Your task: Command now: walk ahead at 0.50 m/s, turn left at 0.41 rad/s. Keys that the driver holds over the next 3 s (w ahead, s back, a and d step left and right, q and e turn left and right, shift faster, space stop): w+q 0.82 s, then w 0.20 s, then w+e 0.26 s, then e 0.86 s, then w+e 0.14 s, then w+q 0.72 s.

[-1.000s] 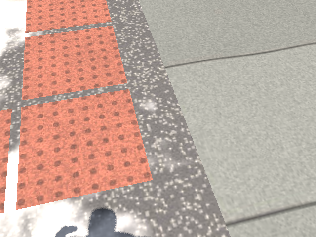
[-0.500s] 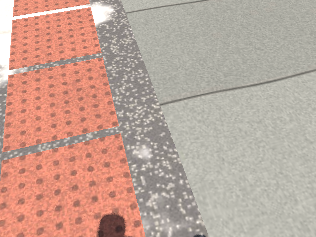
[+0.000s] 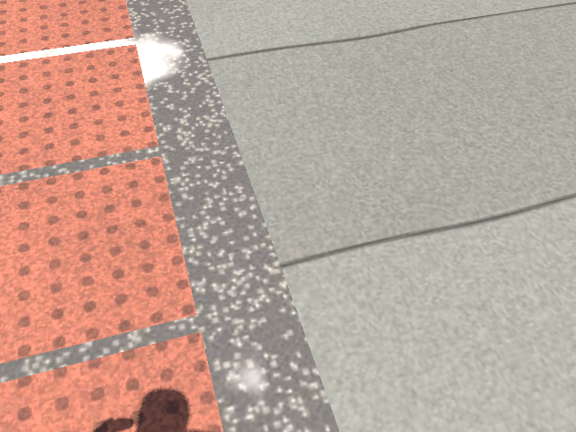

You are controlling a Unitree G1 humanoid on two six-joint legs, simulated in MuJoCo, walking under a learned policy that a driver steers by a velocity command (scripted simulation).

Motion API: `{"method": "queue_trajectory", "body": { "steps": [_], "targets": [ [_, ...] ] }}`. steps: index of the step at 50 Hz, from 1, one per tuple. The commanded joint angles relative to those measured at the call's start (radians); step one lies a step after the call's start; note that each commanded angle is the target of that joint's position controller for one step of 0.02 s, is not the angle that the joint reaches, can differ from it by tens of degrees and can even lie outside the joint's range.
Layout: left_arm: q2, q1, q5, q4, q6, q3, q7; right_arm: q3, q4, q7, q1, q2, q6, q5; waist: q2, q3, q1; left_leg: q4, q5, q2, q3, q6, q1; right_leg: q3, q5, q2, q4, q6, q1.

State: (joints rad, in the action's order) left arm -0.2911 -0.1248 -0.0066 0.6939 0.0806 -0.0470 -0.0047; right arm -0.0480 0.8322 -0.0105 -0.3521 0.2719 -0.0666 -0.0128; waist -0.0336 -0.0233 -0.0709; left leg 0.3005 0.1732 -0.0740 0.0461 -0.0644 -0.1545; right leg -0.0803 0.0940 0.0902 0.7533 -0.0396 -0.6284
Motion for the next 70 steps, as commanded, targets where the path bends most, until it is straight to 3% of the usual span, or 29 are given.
{"method": "queue_trajectory", "body": {
  "steps": [1,5,8,9,10,11,12,15,20,30,32,34,35,36,37,38,39,40,42,49,55,58,60,61,62,63,64,66,70],
  "targets": [
    [-0.047,0.085,0.009,-0.074,0.020,-0.008,0.008,-0.051,-0.067,0.018,0.023,0.193,-0.007,-0.011,0.110,0.000,0.008,-0.115,-0.100,0.213,0.173,-0.152,-0.088,0.028,-0.149,-0.050,-0.156,-0.023,0.112],
    [-0.084,0.136,0.020,-0.093,0.036,-0.021,0.022,-0.056,-0.060,0.026,-0.020,0.193,0.011,-0.018,0.125,0.004,0.008,-0.030,-0.024,0.250,0.266,-0.128,-0.019,-0.005,-0.116,-0.066,-0.261,-0.005,0.171],
    [-0.128,-0.005,0.018,-0.054,0.047,-0.046,0.017,-0.050,-0.073,0.028,-0.004,0.162,0.021,-0.009,0.141,0.059,0.093,0.125,-0.059,0.210,0.288,-0.080,-0.035,0.021,-0.028,-0.066,-0.325,0.049,0.390],
    [-0.172,-0.135,0.002,-0.037,0.051,-0.062,0.010,-0.030,-0.090,0.024,0.002,0.106,0.019,0.001,0.082,0.171,0.155,0.344,-0.015,0.147,0.234,-0.045,-0.118,-0.072,0.013,0.044,-0.310,0.103,0.605],
    [-0.259,-0.244,-0.012,-0.022,0.041,-0.083,0.004,-0.007,-0.121,0.023,-0.086,0.026,0.007,0.004,-0.164,0.311,0.146,0.680,0.295,0.011,0.091,0.021,-0.409,-0.402,0.113,0.270,-0.340,0.215,0.942],
    [-0.240,-0.283,0.000,0.005,0.029,-0.081,0.012,-0.010,-0.138,0.022,-0.120,0.072,-0.002,-0.024,-0.312,0.333,0.136,0.894,0.436,0.036,0.086,0.036,-0.616,-0.701,0.365,0.361,-0.438,0.296,0.980],
    [-0.154,-0.228,0.005,-0.012,0.029,-0.059,0.013,-0.034,-0.129,0.024,-0.055,0.160,0.001,-0.032,-0.164,0.201,0.154,0.972,0.345,0.089,0.115,0.040,-0.663,-0.590,0.431,0.312,-0.467,0.260,0.874],
    [-0.068,-0.102,-0.005,-0.003,0.024,-0.030,0.011,-0.046,-0.155,0.018,0.058,0.145,0.019,-0.012,-0.081,0.035,0.107,0.895,0.159,0.171,0.081,0.055,-0.588,-0.239,0.123,0.190,-0.519,0.204,0.605],
    [-0.107,-0.098,0.000,0.039,0.039,-0.049,0.006,-0.035,-0.202,0.005,0.108,0.075,0.047,-0.010,-0.050,-0.002,0.085,0.758,0.045,0.198,0.053,0.081,-0.572,-0.032,-0.091,0.182,-0.600,0.229,0.535],
    [-0.193,-0.169,0.029,0.106,-0.001,-0.075,-0.004,-0.024,-0.303,-0.048,0.342,0.068,0.039,-0.011,-0.023,-0.060,0.141,0.350,-0.107,0.150,-0.076,0.014,-0.495,0.219,-0.287,0.197,-0.549,0.168,0.681],
    [-0.225,-0.164,0.039,0.106,-0.013,-0.085,-0.009,-0.043,-0.307,-0.049,0.297,0.102,0.045,-0.005,-0.055,-0.010,0.096,0.336,-0.004,0.088,-0.133,-0.028,-0.382,0.257,-0.616,0.196,-0.416,0.148,0.715],
    [-0.222,-0.150,0.045,0.101,-0.025,-0.081,-0.015,-0.093,-0.243,-0.035,0.038,0.185,0.055,-0.008,-0.033,0.132,-0.053,0.259,-0.041,0.004,-0.158,-0.095,-0.007,0.307,-0.732,0.148,-0.058,0.104,0.606],
    [-0.158,-0.179,0.008,0.084,-0.019,-0.056,-0.015,-0.123,-0.210,-0.012,-0.105,0.270,0.067,-0.015,0.114,0.220,-0.093,0.246,-0.056,0.149,0.080,-0.158,0.298,0.308,-0.300,0.097,0.265,0.057,0.333],
    [-0.041,-0.251,-0.017,0.023,0.009,-0.015,-0.001,-0.121,-0.234,-0.014,-0.043,0.354,0.050,-0.016,0.322,0.325,0.036,0.104,0.177,0.375,0.673,-0.343,0.539,0.157,0.515,-0.112,0.568,0.010,-0.061],
    [-0.137,-0.127,0.021,0.015,0.039,-0.031,0.011,-0.096,-0.252,-0.022,-0.066,0.259,0.033,-0.013,0.182,0.362,-0.051,-0.002,0.259,0.398,0.749,-0.326,0.540,-0.015,0.490,-0.083,0.638,0.027,-0.159],
    [-0.164,-0.056,0.049,-0.013,0.055,-0.038,0.017,-0.081,-0.238,-0.025,-0.034,0.216,0.019,-0.005,0.147,0.218,-0.044,-0.016,0.183,0.371,0.610,-0.284,0.431,-0.003,0.387,-0.047,0.603,0.046,-0.217],
    [-0.149,-0.053,0.033,-0.006,0.063,-0.033,0.009,-0.073,-0.240,-0.024,0.023,0.196,0.012,-0.007,0.064,0.143,0.002,-0.014,0.074,0.327,0.498,-0.253,0.287,-0.002,0.304,-0.006,0.520,0.051,-0.169],
    [-0.151,-0.061,0.008,0.004,0.062,-0.038,0.003,-0.066,-0.250,-0.021,0.085,0.171,0.011,-0.001,0.052,0.099,0.043,-0.022,-0.039,0.290,0.414,-0.233,0.163,-0.004,0.254,0.020,0.436,0.042,-0.101],
    [-0.147,-0.102,0.000,0.016,0.039,-0.042,0.005,-0.054,-0.266,-0.012,0.134,0.143,0.008,0.014,0.084,0.086,0.090,-0.061,-0.169,0.260,0.342,-0.230,0.040,-0.004,0.201,0.041,0.370,0.022,-0.004],
    [-0.060,0.069,-0.002,-0.013,0.020,-0.008,0.016,-0.052,-0.188,0.017,0.048,0.162,-0.001,0.004,0.095,0.017,0.025,-0.100,-0.223,0.178,0.132,-0.165,-0.065,0.048,-0.186,-0.002,-0.057,-0.025,0.057],
    [-0.082,0.182,0.020,-0.050,0.032,-0.007,0.047,-0.056,-0.117,0.016,-0.037,0.178,0.002,0.002,0.108,-0.041,-0.022,-0.066,-0.182,0.282,0.164,-0.150,0.130,0.048,-0.178,-0.023,-0.219,0.042,-0.012],
    [-0.097,0.138,0.022,-0.051,0.031,-0.012,0.060,-0.062,-0.097,0.022,-0.030,0.189,0.014,0.003,0.122,-0.021,0.011,0.012,-0.404,0.308,0.133,-0.116,0.230,0.071,-0.035,-0.050,-0.240,0.098,0.027],
    [-0.148,-0.053,0.017,0.002,0.028,-0.043,0.054,-0.058,-0.104,0.029,0.004,0.188,0.025,0.009,0.108,0.115,0.116,0.254,-0.738,0.244,0.047,-0.073,0.209,0.127,-0.039,-0.122,-0.264,0.152,0.312],
    [-0.202,-0.205,0.013,0.026,0.025,-0.059,0.050,-0.043,-0.127,0.037,-0.001,0.163,0.026,0.026,0.036,0.241,0.173,0.510,-0.576,0.202,0.003,-0.036,0.046,-0.036,-0.103,-0.008,-0.234,0.209,0.589],
    [-0.287,-0.279,0.012,0.037,0.020,-0.082,0.052,-0.019,-0.154,0.029,-0.111,0.082,0.007,0.029,-0.214,0.342,0.125,0.891,0.016,0.017,-0.042,0.059,-0.370,-0.530,0.074,0.207,-0.316,0.390,0.934],
    [-0.205,-0.294,0.036,0.044,0.017,-0.061,0.057,-0.017,-0.150,0.020,-0.074,0.117,-0.016,0.023,-0.193,0.359,0.155,0.985,0.368,0.006,0.076,0.058,-0.534,-0.725,0.254,0.232,-0.442,0.396,1.006],
    [-0.165,-0.235,0.033,0.029,0.013,-0.049,0.050,-0.028,-0.175,0.007,0.025,0.165,-0.035,-0.009,-0.119,0.215,0.163,1.014,0.303,0.063,0.093,0.048,-0.617,-0.602,0.300,0.216,-0.462,0.352,0.900],
    [-0.141,-0.124,0.012,-0.004,0.001,-0.039,0.040,-0.029,-0.197,0.009,0.130,0.160,-0.052,0.013,0.026,0.051,0.119,0.898,0.201,0.121,0.052,0.057,-0.570,-0.391,-0.075,0.145,-0.469,0.313,0.628],
    [-0.151,-0.090,0.005,-0.015,-0.005,-0.042,0.022,-0.027,-0.194,0.028,0.074,0.117,-0.016,0.035,-0.022,0.082,0.044,0.738,0.166,0.123,0.020,0.124,-0.415,-0.202,-0.643,0.070,-0.452,0.316,0.450]
  ]
}}
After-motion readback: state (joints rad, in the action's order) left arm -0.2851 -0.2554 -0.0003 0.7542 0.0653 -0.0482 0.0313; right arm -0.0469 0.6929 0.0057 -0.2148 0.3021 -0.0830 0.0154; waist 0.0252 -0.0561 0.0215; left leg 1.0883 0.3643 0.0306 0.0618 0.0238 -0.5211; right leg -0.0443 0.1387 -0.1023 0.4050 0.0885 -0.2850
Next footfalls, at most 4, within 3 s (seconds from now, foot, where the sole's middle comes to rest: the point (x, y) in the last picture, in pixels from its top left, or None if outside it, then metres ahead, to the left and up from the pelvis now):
0.18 right None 0.27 -0.15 -0.79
0.68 left None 0.47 0.18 -0.79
1.22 right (208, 297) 0.84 0.16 -0.79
1.68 left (119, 267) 0.95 0.40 -0.79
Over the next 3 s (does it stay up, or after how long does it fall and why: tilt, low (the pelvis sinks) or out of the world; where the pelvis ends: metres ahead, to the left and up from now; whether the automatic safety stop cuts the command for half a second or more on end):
stays up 1.18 0.30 0.00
